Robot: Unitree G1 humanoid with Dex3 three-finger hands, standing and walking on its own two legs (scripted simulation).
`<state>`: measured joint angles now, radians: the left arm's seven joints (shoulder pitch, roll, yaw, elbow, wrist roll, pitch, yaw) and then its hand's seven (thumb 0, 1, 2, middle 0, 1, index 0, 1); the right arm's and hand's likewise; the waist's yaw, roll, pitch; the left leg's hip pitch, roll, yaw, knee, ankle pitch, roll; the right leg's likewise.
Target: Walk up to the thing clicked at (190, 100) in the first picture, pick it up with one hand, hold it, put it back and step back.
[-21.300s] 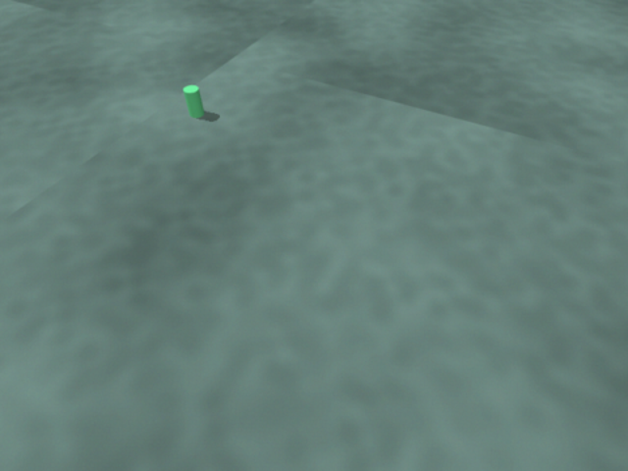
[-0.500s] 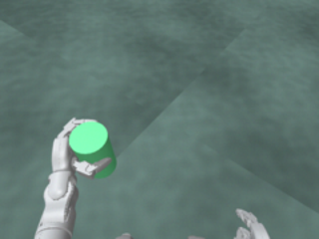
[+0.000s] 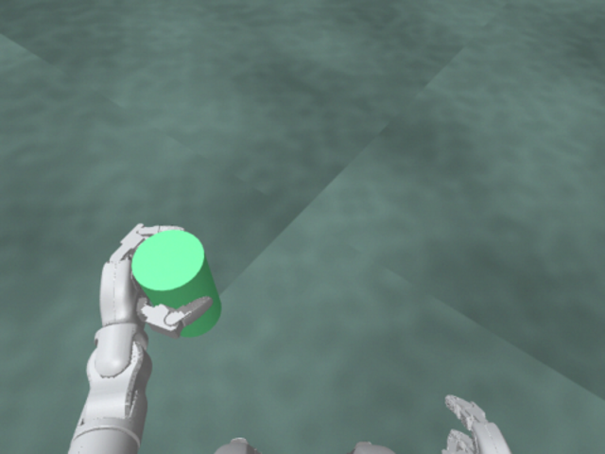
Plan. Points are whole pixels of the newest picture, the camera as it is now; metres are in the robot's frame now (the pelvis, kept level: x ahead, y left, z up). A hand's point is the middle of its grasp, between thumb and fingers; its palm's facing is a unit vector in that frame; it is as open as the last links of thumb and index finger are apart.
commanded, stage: crouch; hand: left
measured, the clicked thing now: (182, 287) +0.34 +0.16 +0.01
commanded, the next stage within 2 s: lower in 1.68 s
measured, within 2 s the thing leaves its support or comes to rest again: neither
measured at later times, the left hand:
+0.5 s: hand (192, 326) +0.36 +0.19 -0.18, palm faces +0.18 -0.98 -0.03, open 11.3 cm
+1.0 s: hand (205, 354) +0.38 +0.21 -0.40, palm faces +0.20 -0.98 -0.03, open 11.2 cm
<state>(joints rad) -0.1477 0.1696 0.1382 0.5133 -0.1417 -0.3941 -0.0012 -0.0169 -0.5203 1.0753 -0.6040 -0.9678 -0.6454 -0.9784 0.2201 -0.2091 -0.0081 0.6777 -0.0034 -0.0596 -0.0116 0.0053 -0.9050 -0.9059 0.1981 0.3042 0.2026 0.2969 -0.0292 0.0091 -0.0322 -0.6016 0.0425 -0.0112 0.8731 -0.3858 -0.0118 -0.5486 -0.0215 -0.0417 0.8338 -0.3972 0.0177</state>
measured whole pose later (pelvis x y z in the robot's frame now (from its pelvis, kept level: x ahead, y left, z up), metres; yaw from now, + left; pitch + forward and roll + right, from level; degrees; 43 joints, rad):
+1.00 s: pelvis -0.08 +0.00 -0.35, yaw -5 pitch +31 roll -5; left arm -0.63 0.42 0.51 1.12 -0.08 -0.78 -0.11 -0.02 -0.51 1.07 -0.60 -0.97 -0.64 -0.98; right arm 0.09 -0.25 0.05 0.74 -0.12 -0.02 0.08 0.00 -0.91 -0.91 0.20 0.30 0.20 0.30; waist -0.14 -0.03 -0.11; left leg -2.11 0.05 -0.12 2.22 -0.65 -0.03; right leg -2.05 0.00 -0.06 2.18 -0.68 0.00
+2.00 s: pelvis -0.08 +0.01 -0.43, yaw -12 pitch +22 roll -11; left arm -0.64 0.64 0.59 1.24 -0.09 -0.86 -0.11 -0.02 -0.51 1.07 -0.61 -0.96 -0.65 -0.97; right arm -0.02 -0.32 0.25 0.68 -0.24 0.03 0.12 0.00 -0.91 -0.90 0.20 0.30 0.20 0.30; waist -0.22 -0.13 0.13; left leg -2.28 0.03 -0.26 2.56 -0.68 -0.03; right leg -2.16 0.04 -0.16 2.42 -0.67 0.04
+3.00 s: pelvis -0.08 +0.02 -0.45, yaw -17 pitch +13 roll -17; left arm -0.65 0.86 0.60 1.43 -0.07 -1.03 0.01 -0.02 -0.52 1.08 -0.62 -0.95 -0.66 -0.95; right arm -0.16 -0.36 0.48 0.58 -0.35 0.02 0.13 -0.01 -0.91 -0.90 0.20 0.30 0.21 0.30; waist -0.25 -0.28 0.30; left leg -2.23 0.03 -0.39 2.66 -0.70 -0.02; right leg -2.06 0.09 -0.25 2.42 -0.64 0.08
